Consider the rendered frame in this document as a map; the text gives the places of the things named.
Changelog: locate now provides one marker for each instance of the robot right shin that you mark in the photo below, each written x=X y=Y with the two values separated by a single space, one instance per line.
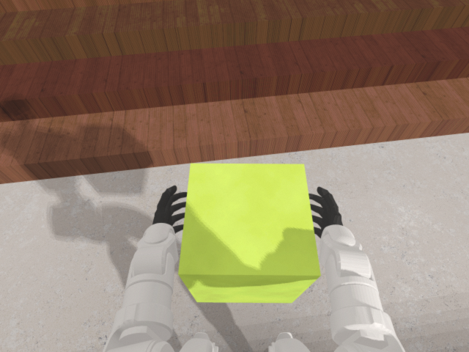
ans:
x=284 y=335

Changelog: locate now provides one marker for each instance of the right robot hand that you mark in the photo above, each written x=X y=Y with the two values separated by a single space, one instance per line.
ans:
x=329 y=211

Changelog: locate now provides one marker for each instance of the robot shin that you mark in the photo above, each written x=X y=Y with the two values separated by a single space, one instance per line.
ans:
x=201 y=335
x=284 y=335

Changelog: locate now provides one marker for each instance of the right robot forearm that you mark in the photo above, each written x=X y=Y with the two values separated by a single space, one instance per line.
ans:
x=357 y=313

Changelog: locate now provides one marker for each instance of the left robot forearm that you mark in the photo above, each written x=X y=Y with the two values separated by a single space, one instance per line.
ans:
x=146 y=309

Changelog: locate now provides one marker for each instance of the carton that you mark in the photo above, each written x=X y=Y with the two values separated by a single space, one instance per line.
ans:
x=248 y=234

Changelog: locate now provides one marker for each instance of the robot left shin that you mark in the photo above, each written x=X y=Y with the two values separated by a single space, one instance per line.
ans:
x=201 y=335

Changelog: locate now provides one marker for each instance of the left robot hand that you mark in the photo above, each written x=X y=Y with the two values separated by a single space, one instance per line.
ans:
x=165 y=209

